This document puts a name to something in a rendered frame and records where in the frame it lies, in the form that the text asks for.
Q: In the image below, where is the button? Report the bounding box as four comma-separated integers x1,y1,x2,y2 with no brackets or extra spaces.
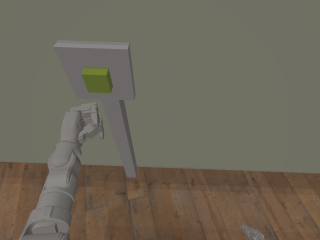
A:
81,67,113,93

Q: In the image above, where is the robot left forearm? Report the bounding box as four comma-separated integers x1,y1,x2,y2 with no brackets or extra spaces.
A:
18,141,82,240

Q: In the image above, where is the robot left hand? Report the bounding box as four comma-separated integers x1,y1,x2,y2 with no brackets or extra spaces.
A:
60,102,104,148

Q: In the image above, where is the robot right hand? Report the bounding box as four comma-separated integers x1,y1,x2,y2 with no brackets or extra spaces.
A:
241,225,265,240

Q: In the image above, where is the panel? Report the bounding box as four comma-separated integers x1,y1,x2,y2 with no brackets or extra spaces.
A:
54,40,138,178

